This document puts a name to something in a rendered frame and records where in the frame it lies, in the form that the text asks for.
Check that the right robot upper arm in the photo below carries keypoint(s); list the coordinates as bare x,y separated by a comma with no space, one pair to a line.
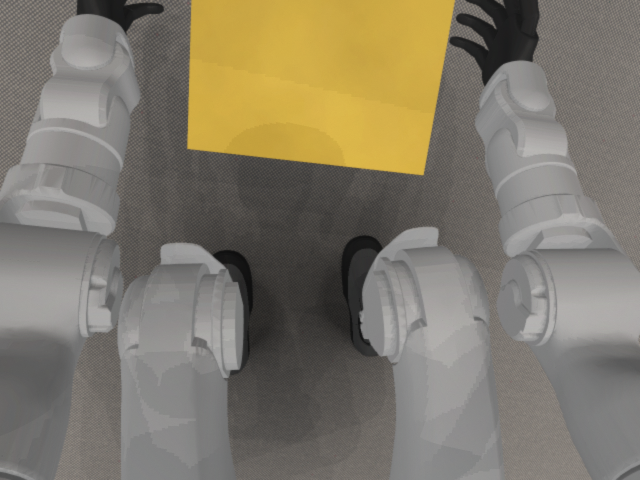
579,312

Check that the right robot hand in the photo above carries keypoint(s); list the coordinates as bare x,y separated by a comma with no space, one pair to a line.
514,39

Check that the robot left shin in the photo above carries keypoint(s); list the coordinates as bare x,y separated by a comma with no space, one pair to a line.
131,306

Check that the robot right forearm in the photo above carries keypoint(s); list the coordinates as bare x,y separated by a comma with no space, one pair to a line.
541,202

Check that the robot left foot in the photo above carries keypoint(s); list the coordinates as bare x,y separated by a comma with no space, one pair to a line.
239,271

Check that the robot left forearm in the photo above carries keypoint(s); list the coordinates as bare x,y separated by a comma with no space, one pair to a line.
75,149

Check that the left robot upper arm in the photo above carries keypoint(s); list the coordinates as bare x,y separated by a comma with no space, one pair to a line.
57,287

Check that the left robot hand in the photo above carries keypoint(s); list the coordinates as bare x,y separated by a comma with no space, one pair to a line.
117,12

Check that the carton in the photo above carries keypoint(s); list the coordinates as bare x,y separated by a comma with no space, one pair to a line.
350,83

